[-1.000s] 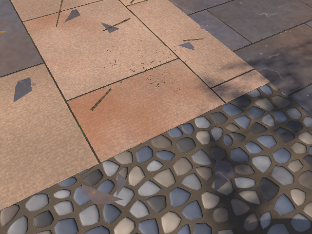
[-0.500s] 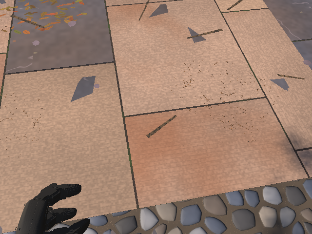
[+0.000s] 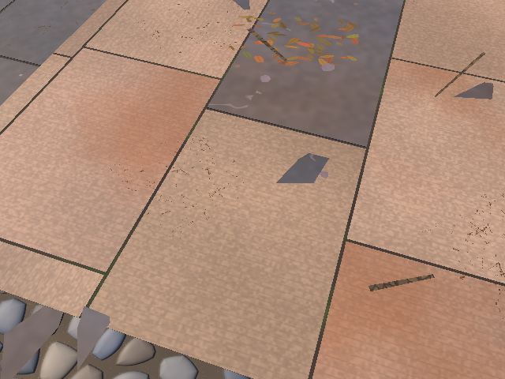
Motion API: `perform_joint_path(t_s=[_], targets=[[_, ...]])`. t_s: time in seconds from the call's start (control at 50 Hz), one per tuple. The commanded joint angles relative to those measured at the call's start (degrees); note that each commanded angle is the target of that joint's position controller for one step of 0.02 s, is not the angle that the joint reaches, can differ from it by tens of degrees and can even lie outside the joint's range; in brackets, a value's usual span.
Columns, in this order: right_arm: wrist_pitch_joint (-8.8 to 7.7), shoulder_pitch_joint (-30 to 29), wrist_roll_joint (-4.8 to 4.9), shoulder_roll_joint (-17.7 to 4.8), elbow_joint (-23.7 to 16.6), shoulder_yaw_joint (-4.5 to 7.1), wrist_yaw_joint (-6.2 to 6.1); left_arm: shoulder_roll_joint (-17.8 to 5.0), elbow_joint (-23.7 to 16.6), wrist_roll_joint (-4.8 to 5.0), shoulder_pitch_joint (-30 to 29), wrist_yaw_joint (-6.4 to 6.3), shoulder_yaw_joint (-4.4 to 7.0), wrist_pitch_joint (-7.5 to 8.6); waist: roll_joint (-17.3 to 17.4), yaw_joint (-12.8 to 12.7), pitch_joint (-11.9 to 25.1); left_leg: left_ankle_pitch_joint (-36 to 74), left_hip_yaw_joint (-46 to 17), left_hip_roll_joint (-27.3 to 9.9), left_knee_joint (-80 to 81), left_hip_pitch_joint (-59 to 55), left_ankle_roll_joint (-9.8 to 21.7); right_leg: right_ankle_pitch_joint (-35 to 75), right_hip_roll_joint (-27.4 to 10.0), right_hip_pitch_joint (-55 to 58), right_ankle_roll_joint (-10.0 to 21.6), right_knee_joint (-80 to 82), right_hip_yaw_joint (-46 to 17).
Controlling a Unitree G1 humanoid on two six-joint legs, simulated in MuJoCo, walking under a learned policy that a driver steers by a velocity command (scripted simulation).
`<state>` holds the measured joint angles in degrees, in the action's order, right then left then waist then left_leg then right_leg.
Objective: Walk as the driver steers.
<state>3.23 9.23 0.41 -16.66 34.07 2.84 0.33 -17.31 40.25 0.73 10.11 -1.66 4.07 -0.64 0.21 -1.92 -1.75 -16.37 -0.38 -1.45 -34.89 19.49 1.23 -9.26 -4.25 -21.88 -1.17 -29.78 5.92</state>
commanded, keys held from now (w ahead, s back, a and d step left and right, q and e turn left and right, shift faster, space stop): shift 0.38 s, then w+shift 0.40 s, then w+e+shift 0.22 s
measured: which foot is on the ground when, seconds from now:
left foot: down 0.00-0.42, up 0.44-0.66, down 0.68-1.00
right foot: down 0.00-0.00, up 0.02-0.30, down 0.32-0.68, up 0.70-1.00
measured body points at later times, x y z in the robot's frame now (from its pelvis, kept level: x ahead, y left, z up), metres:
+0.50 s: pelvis +0.02 +0.00 +0.01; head +0.01 -0.01 +0.46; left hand +0.11 +0.27 -0.10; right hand +0.16 -0.24 -0.11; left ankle +0.00 +0.11 -0.71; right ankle +0.00 -0.13 -0.73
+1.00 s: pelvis +0.22 +0.06 +0.00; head +0.24 +0.06 +0.45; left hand +0.45 +0.28 -0.09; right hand +0.16 -0.20 -0.12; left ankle +0.06 +0.15 -0.73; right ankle +0.39 -0.07 -0.66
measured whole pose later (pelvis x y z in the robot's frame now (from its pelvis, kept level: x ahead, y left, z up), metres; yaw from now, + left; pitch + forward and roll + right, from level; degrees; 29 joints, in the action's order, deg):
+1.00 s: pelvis +0.22 +0.06 +0.00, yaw -3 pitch +3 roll +0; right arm -6.1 30.8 -1.9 -13.7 48.8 2.3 0.4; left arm -15.6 40.3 -1.8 4.8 5.2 3.0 0.4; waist -1.6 4.5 1.5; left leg -19.4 8.4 1.4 -7.9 -8.6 1.0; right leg -0.1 -1.2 -45.7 3.9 -52.0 0.9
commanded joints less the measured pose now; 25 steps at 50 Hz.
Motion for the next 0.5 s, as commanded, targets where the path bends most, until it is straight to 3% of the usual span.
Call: perform_joint_path(t_s=[0.02, 0.04, 0.06, 0.08, 0.1, 0.14, 0.2, 0.24, 0.28, 0.3, 0.32, 0.34, 0.36, 0.38, 0.4, 0.42, 0.44, 0.46, 0.48, 0.5], targets=[[-0.13, 6.1, -1.15, -14.8, -2.7, 4.17, -0.68, -1.4, -5.0, -2.15, 0.1, 0.78, -0.14, 1.01, 17.8, 1.3, 6.8, 19.6, -25.8, -19.2, 15.3, -17.6, 13.6, -24.9, 3.1, -17.9, -1.4, -16.6, 2.2], [-1.18, 7.7, -3.08, -13.0, -3.2, 3.78, -0.74, -6.0, -5.8, -1.83, -5.6, 0.08, 1.41, 1.25, 12.6, 6.5, 7.8, 18.1, -27.6, -21.5, 17.7, -10.3, 18.5, -26.7, 2.5, -17.3, -1.8, -28.4, -6.2], [-2.21, 4.4, -3.41, -11.0, -2.8, 2.99, -0.74, -6.7, -5.2, -0.58, -5.2, -0.17, 1.86, 0.90, 9.6, 4.2, 6.2, 15.5, -22.6, -18.0, 17.7, -7.5, 16.2, -22.5, 2.0, -16.3, -1.3, -32.5, -7.8], [-2.90, 0.2, -2.31, -9.3, -2.9, 2.60, -0.77, -5.8, -3.5, -0.52, -2.6, -0.49, 1.91, 0.31, 8.2, 1.8, 5.4, 14.0, -18.0, -14.0, 16.9, -6.6, 12.8, -18.1, 1.6, -15.7, -1.4, -33.0, -8.1], [-3.29, -2.0, -1.36, -7.1, -3.0, 1.94, -0.89, -5.7, -2.0, -1.17, -0.8, -0.86, 2.02, -0.18, 8.1, 1.1, 5.8, 15.7, -15.2, -12.1, 16.1, -6.6, 10.9, -14.7, 1.5, -14.8, -2.2, -33.9, -7.9], [-3.50, -3.4, -1.34, -4.4, -2.6, 0.76, -1.17, -4.5, -1.1, -1.26, 1.4, -0.87, 1.82, -0.47, 7.6, -0.3, 6.9, 22.9, -11.1, -9.7, 15.0, -3.9, 10.5, -10.7, 2.1, -9.3, -3.2, -35.2, -7.2], [-3.25, -2.1, -1.23, -3.5, -1.4, 0.66, -1.44, -1.1, -1.8, -0.73, -1.0, -0.26, 0.14, -0.23, 8.4, 1.3, 6.9, 22.1, -9.7, -8.6, 13.2, -6.5, 10.3, -10.1, 1.4, -5.2, -3.0, -20.9, -6.9], [-2.84, 0.6, -1.26, -4.7, -0.1, 1.10, -1.46, -1.1, -2.5, -0.64, -2.6, 0.28, -0.27, -0.10, 9.3, 3.1, 7.1, 21.2, -12.2, -10.2, 12.3, -7.8, 11.8, -13.8, 1.9, -1.8, -2.5, -14.4, -6.3], [-2.69, 0.7, -0.85, -4.4, 0.6, 0.95, -1.36, -1.7, -2.0, -0.27, -1.4, 0.74, -0.23, 0.07, 9.0, 2.8, 6.5, 19.4, -14.1, -10.4, 11.6, -7.3, 12.1, -11.6, 2.5, 2.5, -1.7, -6.0, -5.6], [-2.70, 0.1, -0.28, -3.6, 1.0, 0.60, -1.34, -1.1, -1.2, -0.46, 0.5, 0.96, -0.42, 0.31, 8.0, 1.2, 5.9, 17.8, -13.8, -9.3, 10.8, -5.6, 10.9, -4.3, 2.9, 7.0, -0.9, 2.7, -5.1], [-3.07, 1.8, -0.15, -2.6, 1.9, 0.25, -1.34, -1.6, -0.8, -1.36, 1.3, 1.08, -0.53, 0.53, 6.2, 1.0, 5.9, 14.5, -13.4, -7.7, 10.5, -3.5, 8.3, 3.7, 2.0, 12.0, 0.1, 7.4, -6.9], [-3.69, 3.3, -1.12, -1.3, 2.2, -0.14, -1.28, -4.6, -1.0, -2.31, 2.3, 0.84, -0.16, 0.69, 1.1, 2.3, 7.0, 8.8, -11.1, -4.5, 7.3, -0.8, 4.9, 16.3, -3.1, 16.7, 1.7, 6.7, -12.3], [-4.30, 6.8, -1.61, -1.0, 2.3, 0.11, -0.87, -7.3, 0.0, -1.88, 0.2, 0.85, 0.62, 0.81, -8.7, 6.6, 6.6, 2.9, -5.8, 0.1, 8.3, -1.0, 2.1, 13.1, -4.4, 13.6, 4.7, 3.4, -12.4], [-4.27, 3.3, -2.31, -2.7, 2.8, 0.30, -0.99, -2.9, -0.8, -1.37, -1.4, 1.26, -0.19, 1.15, -7.8, 3.6, 5.9, 3.1, -4.7, 0.6, 7.7, -4.9, 0.0, 4.3, -3.1, 8.6, 5.6, 5.0, -12.4], [-3.94, 1.3, -1.71, -3.4, 2.9, 0.80, -1.14, -2.1, 0.0, -1.45, 0.7, 1.32, -0.36, 1.31, -6.8, 1.9, 6.7, -3.8, -2.1, 2.7, 4.9, -4.7, -0.2, -11.4, -1.4, 8.4, 5.3, 6.6, -11.5], [-3.63, 1.0, -0.95, -3.4, 2.8, 1.22, -1.32, -5.1, 0.8, -0.97, 3.1, 1.19, 0.61, 1.27, -7.7, 1.0, 4.8, -13.4, 0.1, 4.3, 1.0, -1.1, 0.4, -27.6, -2.1, 7.3, 6.5, 9.0, -13.9], [-3.70, 0.0, -0.32, -4.0, 1.9, 1.68, -1.14, -6.7, 1.2, -0.41, 5.7, 1.05, 1.06, 1.55, -9.9, -0.1, 0.5, -17.5, 1.0, 4.4, -3.2, 5.6, 0.9, -40.2, -6.2, 6.7, 9.2, 13.6, -20.5], [-4.45, -0.8, 1.15, -2.8, 1.1, 1.66, -0.66, -8.5, 1.6, -0.11, 7.0, 0.76, 1.60, 2.12, -14.3, 0.0, -2.7, -13.2, 3.5, 4.0, -9.0, 9.5, 1.5, -47.2, -12.7, 6.6, 12.7, 19.3, -29.7], [-5.42, -2.8, 1.72, -2.9, 0.3, 1.84, -0.33, -8.9, 1.6, 0.39, 7.2, 0.36, 1.80, 2.71, -14.6, -0.6, -6.0, -11.3, 0.8, 1.2, -14.1, 13.4, 2.4, -45.6, -16.7, 5.5, 15.1, 22.5, -35.5], [-6.35, -3.9, 1.74, -2.9, -0.3, 2.07, -0.08, -8.3, 1.7, 0.41, 7.5, 0.15, 1.68, 3.52, -13.2, -0.9, -6.6, -12.1, -1.3, -0.9, -18.3, 18.3, 3.2, -41.7, -18.2, 8.2, 15.7, 23.5, -37.2]])
Velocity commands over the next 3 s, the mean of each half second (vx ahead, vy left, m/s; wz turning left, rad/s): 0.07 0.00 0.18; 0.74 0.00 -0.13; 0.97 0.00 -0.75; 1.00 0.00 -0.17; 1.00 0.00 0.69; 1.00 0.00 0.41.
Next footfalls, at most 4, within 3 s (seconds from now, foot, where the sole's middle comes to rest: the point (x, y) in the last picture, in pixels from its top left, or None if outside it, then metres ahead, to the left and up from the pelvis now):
0.32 right None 0.04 -0.13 -0.76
0.68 left None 0.10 0.15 -0.76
1.14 right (278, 356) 0.52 -0.04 -0.76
1.60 left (288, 208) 1.00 -0.07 -0.76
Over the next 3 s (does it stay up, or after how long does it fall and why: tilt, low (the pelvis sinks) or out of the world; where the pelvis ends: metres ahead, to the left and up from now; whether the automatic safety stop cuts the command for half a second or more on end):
stays up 2.02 -0.55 -0.01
